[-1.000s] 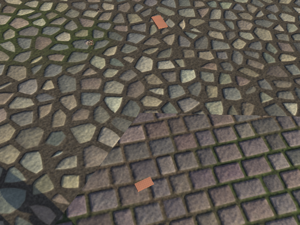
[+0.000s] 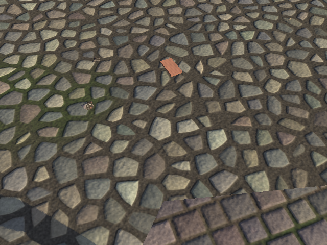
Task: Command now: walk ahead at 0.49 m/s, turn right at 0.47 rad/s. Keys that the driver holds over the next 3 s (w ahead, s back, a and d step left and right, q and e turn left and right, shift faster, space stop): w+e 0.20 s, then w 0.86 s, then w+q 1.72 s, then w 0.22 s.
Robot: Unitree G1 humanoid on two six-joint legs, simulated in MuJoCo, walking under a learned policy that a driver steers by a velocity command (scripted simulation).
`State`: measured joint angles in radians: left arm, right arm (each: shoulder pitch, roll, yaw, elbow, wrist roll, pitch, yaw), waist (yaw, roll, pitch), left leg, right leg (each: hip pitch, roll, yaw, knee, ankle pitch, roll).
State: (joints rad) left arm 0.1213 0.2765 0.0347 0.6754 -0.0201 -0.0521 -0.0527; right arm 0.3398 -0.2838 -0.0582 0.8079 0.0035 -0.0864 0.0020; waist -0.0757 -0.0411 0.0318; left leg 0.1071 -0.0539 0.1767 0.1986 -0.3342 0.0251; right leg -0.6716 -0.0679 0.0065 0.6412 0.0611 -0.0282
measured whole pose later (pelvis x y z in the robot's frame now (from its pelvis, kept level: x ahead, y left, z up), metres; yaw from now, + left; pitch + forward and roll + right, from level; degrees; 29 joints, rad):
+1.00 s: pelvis +0.59 -0.05 +0.01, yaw -13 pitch +2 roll +2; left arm 0.09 0.27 0.03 0.66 -0.01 -0.07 -0.03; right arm 0.37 -0.29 -0.04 0.83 0.02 -0.07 0.01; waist -0.10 -0.04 0.03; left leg -0.01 -0.06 0.02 0.24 -0.26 0.04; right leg -0.62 -0.08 0.04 0.59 0.03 0.01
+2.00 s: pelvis +1.13 -0.10 +0.01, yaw +15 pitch +2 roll +0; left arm 0.03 0.29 0.05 0.70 0.00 -0.09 -0.01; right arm 0.34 -0.28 -0.07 0.72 0.02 -0.04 -0.01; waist -0.07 -0.04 0.04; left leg -0.13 -0.11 -0.13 0.36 -0.25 0.08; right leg -0.64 -0.07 0.10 0.63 0.02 0.07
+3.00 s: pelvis +1.59 +0.16 +0.01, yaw +48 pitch +1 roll +0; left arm 0.07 0.30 0.04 0.73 0.00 -0.09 -0.02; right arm 0.33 -0.28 -0.05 0.71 0.01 -0.06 0.00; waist -0.06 -0.05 0.04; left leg -0.09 -0.11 -0.09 0.31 -0.23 0.08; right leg -0.66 -0.10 0.06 0.66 0.06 0.05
